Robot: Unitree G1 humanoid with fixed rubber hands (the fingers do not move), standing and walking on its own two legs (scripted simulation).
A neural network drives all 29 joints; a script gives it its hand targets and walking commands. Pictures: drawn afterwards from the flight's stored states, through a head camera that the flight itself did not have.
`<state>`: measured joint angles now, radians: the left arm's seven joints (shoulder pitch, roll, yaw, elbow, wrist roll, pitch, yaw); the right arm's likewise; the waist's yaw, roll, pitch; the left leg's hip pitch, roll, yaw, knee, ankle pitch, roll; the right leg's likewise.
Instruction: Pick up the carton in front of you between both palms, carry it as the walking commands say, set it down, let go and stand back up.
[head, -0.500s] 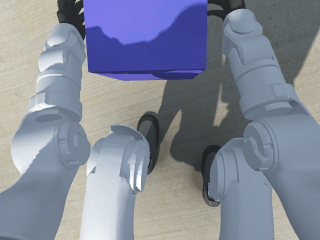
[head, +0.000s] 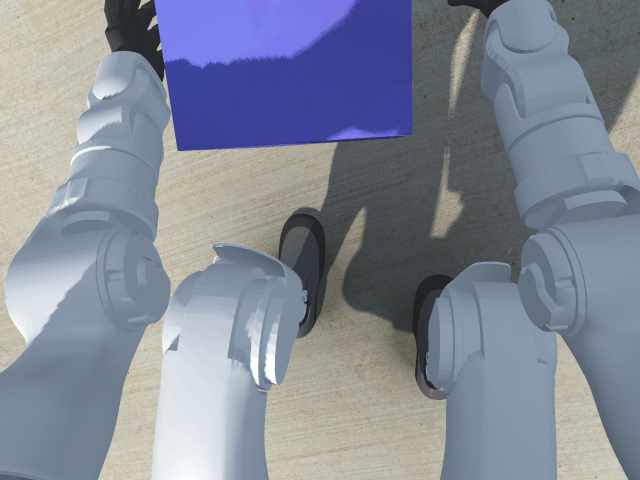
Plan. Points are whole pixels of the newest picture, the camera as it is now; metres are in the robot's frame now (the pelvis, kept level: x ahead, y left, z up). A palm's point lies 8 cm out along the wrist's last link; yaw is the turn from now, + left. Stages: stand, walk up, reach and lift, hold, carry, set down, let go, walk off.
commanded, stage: set down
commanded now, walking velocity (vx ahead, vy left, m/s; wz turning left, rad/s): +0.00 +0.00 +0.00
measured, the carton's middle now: (305, 51) +0.51 +0.12 -0.25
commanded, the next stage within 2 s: let go in 1.20 s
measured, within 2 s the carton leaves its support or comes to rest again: neither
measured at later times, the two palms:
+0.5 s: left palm (34, 24) +0.49 +0.29 -0.07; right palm out of the picture +0.58 -0.08 -0.07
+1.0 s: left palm out of the picture +0.48 +0.30 +0.08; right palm out of the picture +0.58 -0.09 +0.08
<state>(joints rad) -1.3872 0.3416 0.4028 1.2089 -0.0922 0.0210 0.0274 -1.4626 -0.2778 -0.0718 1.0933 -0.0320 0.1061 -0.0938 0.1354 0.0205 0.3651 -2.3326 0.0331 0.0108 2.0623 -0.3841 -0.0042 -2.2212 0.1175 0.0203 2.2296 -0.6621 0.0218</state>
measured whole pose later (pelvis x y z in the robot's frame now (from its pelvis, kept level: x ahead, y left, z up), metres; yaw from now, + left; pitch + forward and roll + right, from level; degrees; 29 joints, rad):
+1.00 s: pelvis +0.04 +0.01 +0.18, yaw +0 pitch +47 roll -2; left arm -0.98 0.25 0.37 0.73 -0.08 0.18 0.02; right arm -1.14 -0.28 -0.15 0.83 0.00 0.23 -0.05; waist 0.14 -0.04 -0.08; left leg -1.95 -0.01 -0.02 1.48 -0.35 0.00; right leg -1.83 0.07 0.01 1.58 -0.57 0.01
